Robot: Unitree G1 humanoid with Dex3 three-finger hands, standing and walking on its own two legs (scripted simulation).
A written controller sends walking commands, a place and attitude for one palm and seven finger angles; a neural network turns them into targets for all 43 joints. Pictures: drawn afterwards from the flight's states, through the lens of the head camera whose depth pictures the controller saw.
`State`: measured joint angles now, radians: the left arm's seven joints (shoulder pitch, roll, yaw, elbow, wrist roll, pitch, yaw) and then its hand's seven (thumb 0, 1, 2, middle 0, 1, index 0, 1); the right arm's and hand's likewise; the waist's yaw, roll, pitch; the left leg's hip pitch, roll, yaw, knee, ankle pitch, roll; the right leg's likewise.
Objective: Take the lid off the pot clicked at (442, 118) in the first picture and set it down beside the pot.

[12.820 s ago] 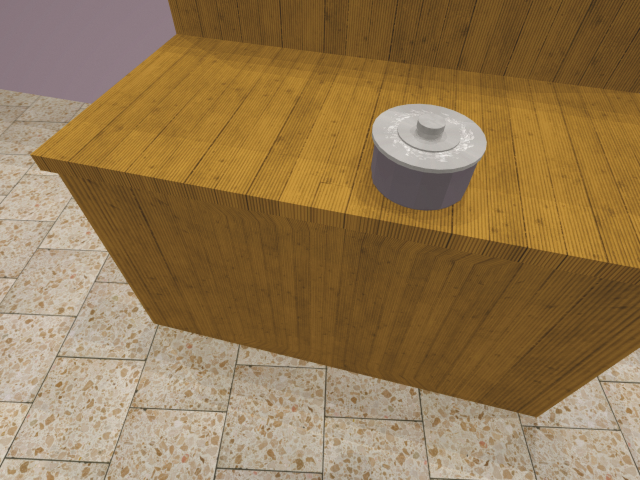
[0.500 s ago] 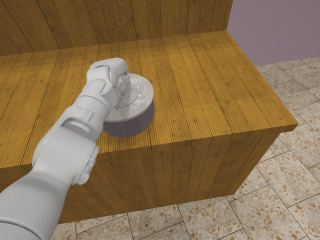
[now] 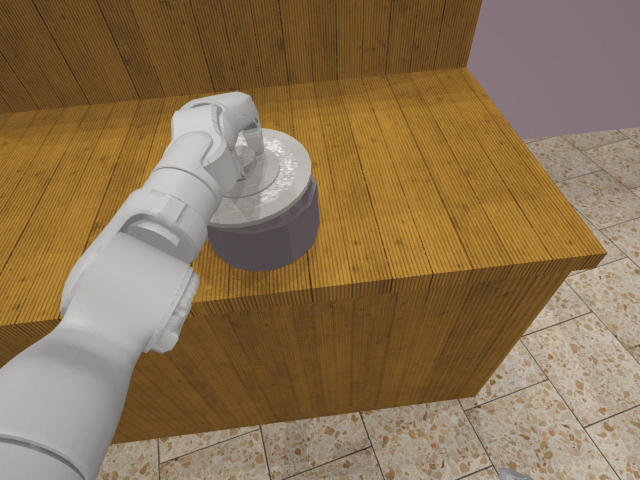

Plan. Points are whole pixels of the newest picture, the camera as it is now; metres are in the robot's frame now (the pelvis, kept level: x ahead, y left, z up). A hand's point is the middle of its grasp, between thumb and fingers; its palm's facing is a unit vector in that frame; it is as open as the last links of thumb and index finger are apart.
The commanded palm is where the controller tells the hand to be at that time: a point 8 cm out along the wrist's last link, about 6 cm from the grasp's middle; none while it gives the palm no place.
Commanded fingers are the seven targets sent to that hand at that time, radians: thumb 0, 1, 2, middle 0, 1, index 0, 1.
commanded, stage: lift the lid straight up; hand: left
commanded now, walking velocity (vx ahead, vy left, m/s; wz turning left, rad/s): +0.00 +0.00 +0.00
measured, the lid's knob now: (238, 160) +0.51 +0.08 +0.14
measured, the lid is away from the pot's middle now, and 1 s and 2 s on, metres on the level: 0.02 0.01 0.08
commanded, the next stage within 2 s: move the lid sideways beside the pot in 1.34 s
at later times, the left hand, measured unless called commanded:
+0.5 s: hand (225, 129) +0.49 +0.08 +0.21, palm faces -0.33 -0.10 -0.94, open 7.9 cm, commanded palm +0.49 +0.09 +0.28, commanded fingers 0.00 0.68 0.97 -0.83 -1.11 -0.76 -1.05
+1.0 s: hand (221, 97) +0.48 +0.08 +0.25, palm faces -0.29 -0.11 -0.95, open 7.9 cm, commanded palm +0.49 +0.08 +0.32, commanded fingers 0.00 0.68 0.97 -0.83 -1.11 -0.76 -1.05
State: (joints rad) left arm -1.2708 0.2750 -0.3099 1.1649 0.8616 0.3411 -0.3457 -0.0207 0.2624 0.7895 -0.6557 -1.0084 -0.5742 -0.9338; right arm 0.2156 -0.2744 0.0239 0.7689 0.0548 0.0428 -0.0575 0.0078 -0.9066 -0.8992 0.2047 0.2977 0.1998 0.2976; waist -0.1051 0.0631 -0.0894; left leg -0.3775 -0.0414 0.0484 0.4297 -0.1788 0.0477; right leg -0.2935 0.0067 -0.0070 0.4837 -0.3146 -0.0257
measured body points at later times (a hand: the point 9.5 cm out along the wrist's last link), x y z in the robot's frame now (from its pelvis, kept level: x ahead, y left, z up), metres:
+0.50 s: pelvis +0.00 +0.00 +0.00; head +0.03 -0.03 +0.45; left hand +0.50 +0.09 +0.26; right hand +0.08 -0.26 -0.14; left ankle +0.02 +0.10 -0.74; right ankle -0.05 -0.10 -0.74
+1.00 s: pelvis +0.00 +0.01 +0.00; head +0.02 -0.02 +0.45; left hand +0.49 +0.08 +0.30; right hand +0.08 -0.26 -0.14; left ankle +0.02 +0.10 -0.74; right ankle -0.05 -0.10 -0.74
